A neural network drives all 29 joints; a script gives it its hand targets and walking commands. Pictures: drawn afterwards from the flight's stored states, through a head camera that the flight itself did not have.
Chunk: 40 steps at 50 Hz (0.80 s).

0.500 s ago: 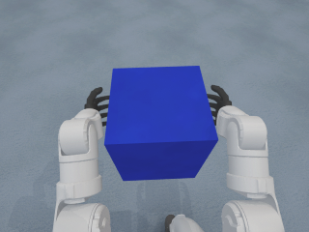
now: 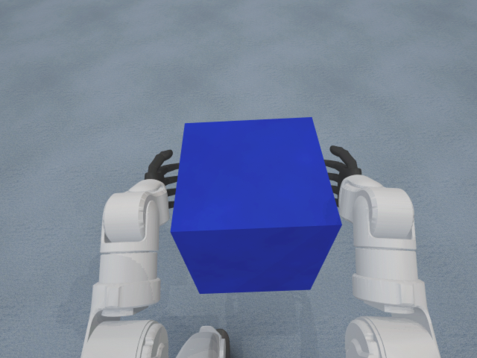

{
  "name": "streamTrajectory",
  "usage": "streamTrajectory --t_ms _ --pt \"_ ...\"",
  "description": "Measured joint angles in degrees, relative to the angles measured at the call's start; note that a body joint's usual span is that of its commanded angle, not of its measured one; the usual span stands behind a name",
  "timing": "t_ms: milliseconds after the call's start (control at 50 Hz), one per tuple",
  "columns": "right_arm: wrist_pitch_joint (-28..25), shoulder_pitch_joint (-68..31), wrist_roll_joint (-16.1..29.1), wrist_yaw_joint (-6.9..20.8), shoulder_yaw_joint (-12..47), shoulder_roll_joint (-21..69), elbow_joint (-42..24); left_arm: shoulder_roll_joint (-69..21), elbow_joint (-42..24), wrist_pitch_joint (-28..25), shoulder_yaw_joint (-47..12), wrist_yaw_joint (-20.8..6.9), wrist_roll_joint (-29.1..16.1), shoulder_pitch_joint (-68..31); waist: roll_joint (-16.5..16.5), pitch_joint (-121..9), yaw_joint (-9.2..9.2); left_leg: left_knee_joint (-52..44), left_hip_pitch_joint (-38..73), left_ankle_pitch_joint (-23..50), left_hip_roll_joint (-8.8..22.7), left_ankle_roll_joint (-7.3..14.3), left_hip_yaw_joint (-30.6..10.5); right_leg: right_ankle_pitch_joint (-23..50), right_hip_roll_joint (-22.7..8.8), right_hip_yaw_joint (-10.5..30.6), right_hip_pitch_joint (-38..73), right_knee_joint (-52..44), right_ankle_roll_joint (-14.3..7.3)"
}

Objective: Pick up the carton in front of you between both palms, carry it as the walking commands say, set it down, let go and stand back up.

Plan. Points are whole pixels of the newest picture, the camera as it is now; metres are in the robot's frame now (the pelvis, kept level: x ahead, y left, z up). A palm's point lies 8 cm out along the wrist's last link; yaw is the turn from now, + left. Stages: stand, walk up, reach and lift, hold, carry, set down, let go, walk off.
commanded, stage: carry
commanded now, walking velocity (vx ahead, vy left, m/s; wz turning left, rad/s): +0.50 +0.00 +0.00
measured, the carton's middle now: (251, 212) +0.36 +0.02 +0.02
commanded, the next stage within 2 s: none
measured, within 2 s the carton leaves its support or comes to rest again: neither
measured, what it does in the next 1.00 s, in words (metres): walks ahead: left foot, then right foot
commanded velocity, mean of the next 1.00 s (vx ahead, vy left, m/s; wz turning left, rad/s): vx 0.50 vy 0.00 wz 0.00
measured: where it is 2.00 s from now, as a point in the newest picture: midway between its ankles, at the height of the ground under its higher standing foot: (256, 202)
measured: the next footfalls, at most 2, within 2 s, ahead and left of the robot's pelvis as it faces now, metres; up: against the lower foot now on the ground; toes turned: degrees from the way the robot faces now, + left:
left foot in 0.06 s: +0.23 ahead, +0.10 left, +0.00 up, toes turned +5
right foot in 0.56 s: +0.53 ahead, -0.11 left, +0.00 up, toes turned -10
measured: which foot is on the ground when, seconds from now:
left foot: up 0.00-0.04, down 0.06-0.58, up 0.60-1.00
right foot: down 0.00-0.06, up 0.08-0.54, down 0.56-1.00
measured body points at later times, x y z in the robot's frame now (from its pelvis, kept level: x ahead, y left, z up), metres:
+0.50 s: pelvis +0.33 +0.00 +0.01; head +0.33 +0.02 +0.46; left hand +0.64 +0.15 +0.10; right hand +0.63 -0.16 +0.11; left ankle +0.19 +0.09 -0.73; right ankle +0.46 -0.12 -0.71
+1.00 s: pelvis +0.64 +0.00 +0.01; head +0.60 +0.00 +0.46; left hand +0.91 +0.16 +0.10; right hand +0.91 -0.15 +0.10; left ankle +0.78 +0.12 -0.71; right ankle +0.49 -0.10 -0.73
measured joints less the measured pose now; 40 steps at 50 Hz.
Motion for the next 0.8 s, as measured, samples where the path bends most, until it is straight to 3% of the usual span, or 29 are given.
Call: streamTrajectory --t_ms 60,100,140,180,280,360,480,540,560,600,660,720,800 --pt "-0.7 -0.3 -0.4 0.0 0.3 0.7 -1.5 0.7 -1.9 0.0 0.3 0.0 -0.5 -0.4 -0.2 -0.5 -0.89 -11.0 8.1 4.0 -1.7 1.6 3.3 -4.8 -0.9 -0.6 1.9 7.0 1.4" --pt "-1.9 -1.2 -1.2 0.0 0.5 1.4 -0.7 2.0 -1.3 -0.3 0.7 -0.2 -1.1 -1.8 -2.1 0.2 -2.58 -6.7 8.1 -0.6 -2.8 2.6 4.4 -4.4 -1.9 1.4 -3.5 22.4 2.5" --pt "-2.0 -1.1 -1.5 -0.1 0.9 1.5 0.2 2.3 -0.4 -0.1 0.9 -0.4 -1.2 -1.9 -1.7 0.9 -3.94 -6.1 9.8 -3.2 -2.8 3.0 4.3 -3.3 -1.1 2.6 -10.3 36.0 3.0" --pt "-1.5 0.4 -1.3 -0.1 0.8 1.6 -0.3 1.5 -0.4 0.7 0.9 -0.4 -0.6 -1.3 -0.9 1.2 -4.95 -9.0 13.1 -3.4 -2.5 2.4 4.0 -0.4 -1.5 2.0 -15.8 39.8 3.3" --pt "-1.0 4.7 0.0 0.0 -0.4 2.2 -4.6 -1.7 -4.2 1.3 0.6 -0.5 1.9 1.9 0.3 1.3 -6.42 -17.2 21.9 -4.4 -1.6 2.5 3.3 4.0 -3.6 0.7 -23.9 28.4 4.4" --pt "-1.4 8.7 -0.1 0.8 -1.0 3.7 -8.7 -4.5 -9.7 0.9 0.2 -0.7 3.6 7.1 0.2 -0.6 -6.46 -21.8 28.8 -6.5 -1.2 1.5 2.9 10.4 -4.6 -0.6 -26.1 17.0 5.1" --pt "-1.5 16.6 -2.0 2.5 0.6 6.9 -14.0 -7.4 -17.8 1.3 -0.4 -1.6 5.3 17.1 -0.2 -5.2 -5.35 -25.2 39.5 -12.7 -0.9 -0.9 2.7 21.1 -4.2 -4.3 -22.7 2.1 4.4" --pt "-0.8 20.2 -3.0 2.6 3.1 6.7 -15.8 -6.8 -18.9 2.0 -2.0 -2.2 5.3 20.2 0.2 -6.9 -5.09 -19.8 42.7 -19.1 -0.2 -2.4 2.5 22.9 -3.1 -7.7 -17.0 -4.7 3.3" --pt "-0.5 21.1 -3.1 2.7 3.6 6.2 -16.0 -6.7 -18.3 1.9 -2.8 -2.3 5.3 20.7 0.9 -7.5 -4.89 -13.9 41.4 -22.0 0.9 -2.8 2.7 21.6 -2.6 -8.5 -15.8 -4.3 1.5" --pt "-0.1 22.9 -3.2 2.7 3.5 5.7 -15.7 -6.5 -16.0 1.5 -4.2 -2.4 5.5 21.5 2.0 -7.9 -4.13 4.8 33.7 -21.0 2.0 -2.8 0.7 17.7 -2.4 -9.7 -15.7 0.0 -1.2" --pt "0.9 25.3 -3.6 2.7 4.4 5.8 -15.3 -6.2 -15.1 2.3 -5.1 -2.4 5.4 23.7 1.0 -7.4 -3.52 23.4 21.6 -18.3 1.1 -1.9 -1.0 15.7 -3.0 -9.6 -11.9 -1.6 -1.3" --pt "1.1 26.7 -3.7 2.6 6.0 5.6 -15.5 -5.9 -16.3 2.5 -5.4 -2.5 5.1 26.1 0.6 -7.0 -3.07 22.1 13.7 -13.2 2.5 -2.2 -0.2 15.1 -3.0 -9.1 -7.2 -6.0 -0.9" --pt "0.7 27.7 -3.9 2.5 7.2 5.5 -16.7 -5.7 -17.9 1.9 -5.5 -2.5 4.7 27.6 0.2 -7.5 -2.83 10.0 8.2 -7.5 4.4 -3.7 0.9 14.0 -3.0 -8.4 -1.0 -11.2 -0.2"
